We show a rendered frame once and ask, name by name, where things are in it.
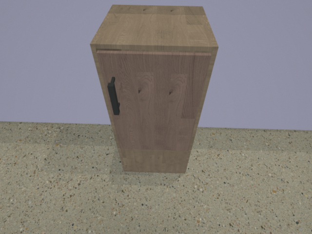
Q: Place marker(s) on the handle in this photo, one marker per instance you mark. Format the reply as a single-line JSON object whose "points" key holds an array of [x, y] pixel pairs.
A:
{"points": [[113, 96]]}

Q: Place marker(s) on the cupboard door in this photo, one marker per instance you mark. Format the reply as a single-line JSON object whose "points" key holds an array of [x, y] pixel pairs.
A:
{"points": [[159, 95]]}

